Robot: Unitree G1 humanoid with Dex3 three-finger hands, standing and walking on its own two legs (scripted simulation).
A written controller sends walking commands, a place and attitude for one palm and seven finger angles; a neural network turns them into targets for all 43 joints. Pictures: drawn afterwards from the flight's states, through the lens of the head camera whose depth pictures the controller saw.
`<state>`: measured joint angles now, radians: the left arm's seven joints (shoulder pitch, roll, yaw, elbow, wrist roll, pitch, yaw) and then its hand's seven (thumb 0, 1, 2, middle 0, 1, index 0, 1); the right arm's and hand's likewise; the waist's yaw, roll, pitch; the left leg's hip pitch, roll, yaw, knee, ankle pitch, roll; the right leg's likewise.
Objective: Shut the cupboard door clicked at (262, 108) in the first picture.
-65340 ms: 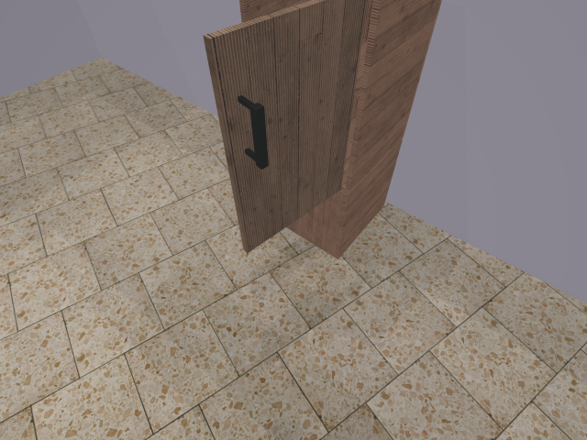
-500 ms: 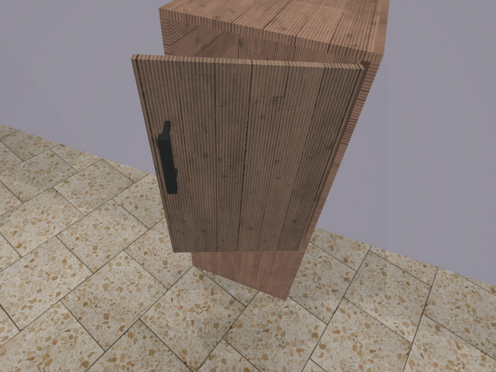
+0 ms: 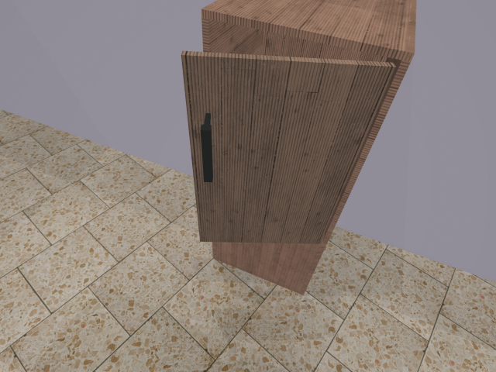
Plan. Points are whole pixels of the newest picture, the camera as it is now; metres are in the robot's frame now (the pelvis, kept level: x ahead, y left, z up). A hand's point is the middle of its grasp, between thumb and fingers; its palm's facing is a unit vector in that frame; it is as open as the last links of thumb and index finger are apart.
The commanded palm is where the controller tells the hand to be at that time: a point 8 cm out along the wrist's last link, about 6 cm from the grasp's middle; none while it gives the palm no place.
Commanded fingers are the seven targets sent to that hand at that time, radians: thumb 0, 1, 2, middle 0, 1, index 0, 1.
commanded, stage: come to a stop and stand still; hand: left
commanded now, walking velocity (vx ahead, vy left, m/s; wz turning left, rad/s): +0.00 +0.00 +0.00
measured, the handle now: (208, 148) +0.53 +0.13 +0.06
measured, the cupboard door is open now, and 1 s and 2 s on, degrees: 23 23 23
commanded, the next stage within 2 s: look again from close up in 0.16 s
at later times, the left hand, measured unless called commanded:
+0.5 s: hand out of the picture -0.04 +0.16 -0.18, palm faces +0.06 -0.99 -0.13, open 7.3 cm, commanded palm none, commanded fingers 0.00 0.90 0.90 -0.20 -0.30 -0.20 -0.30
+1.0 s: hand out of the picture -0.02 +0.15 -0.17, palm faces +0.06 -0.99 -0.16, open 7.3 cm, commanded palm none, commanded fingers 0.00 0.90 0.90 -0.20 -0.30 -0.20 -0.30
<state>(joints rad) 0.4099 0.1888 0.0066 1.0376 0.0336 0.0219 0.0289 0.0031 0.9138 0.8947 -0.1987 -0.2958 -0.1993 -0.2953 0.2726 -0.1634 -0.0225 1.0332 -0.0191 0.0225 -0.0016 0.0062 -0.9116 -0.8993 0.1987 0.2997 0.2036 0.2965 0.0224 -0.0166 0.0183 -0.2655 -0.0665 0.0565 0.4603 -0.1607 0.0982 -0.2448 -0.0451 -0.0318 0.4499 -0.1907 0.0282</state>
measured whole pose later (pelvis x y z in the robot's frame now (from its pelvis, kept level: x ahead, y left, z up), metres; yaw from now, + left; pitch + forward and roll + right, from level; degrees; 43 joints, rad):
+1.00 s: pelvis +0.02 -0.01 +0.00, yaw +1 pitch -1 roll +0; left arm 0.38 0.14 0.00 1.10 0.03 -0.01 0.04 0.00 0.91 0.89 -0.20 -0.30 -0.20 -0.30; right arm 0.29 -0.14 -0.02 1.12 -0.01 0.00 -0.01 0.00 -0.91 -0.90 0.20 0.30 0.20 0.30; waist 0.00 -0.02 0.00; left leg -0.24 -0.08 0.04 0.40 -0.15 0.08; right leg -0.24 -0.02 0.02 0.43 -0.19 0.03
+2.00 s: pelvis +0.17 -0.12 -0.02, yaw +3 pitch -1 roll -1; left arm 0.12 0.18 0.04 0.94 0.03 0.01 0.02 0.00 0.92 0.89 -0.20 -0.30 -0.20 -0.30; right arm 0.23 -0.22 -0.08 1.04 -0.01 0.05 -0.03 0.00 -0.91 -0.90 0.20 0.30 0.20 0.30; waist -0.03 0.03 0.13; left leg -0.36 0.04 0.02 1.03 -0.58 -0.03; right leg -0.35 -0.10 -0.06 0.62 -0.25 0.06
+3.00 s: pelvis +0.09 -0.12 +0.00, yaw +1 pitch -1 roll +0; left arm 0.28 0.14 0.03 1.09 0.02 0.03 0.04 0.00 0.93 0.89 -0.20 -0.30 -0.20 -0.30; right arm 0.33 -0.11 -0.05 1.16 -0.02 0.03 -0.02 0.00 -0.91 -0.90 0.20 0.30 0.20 0.30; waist -0.03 0.00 0.00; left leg -0.28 0.01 0.14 0.45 -0.20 0.02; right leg -0.14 -0.03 -0.05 0.43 -0.26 0.00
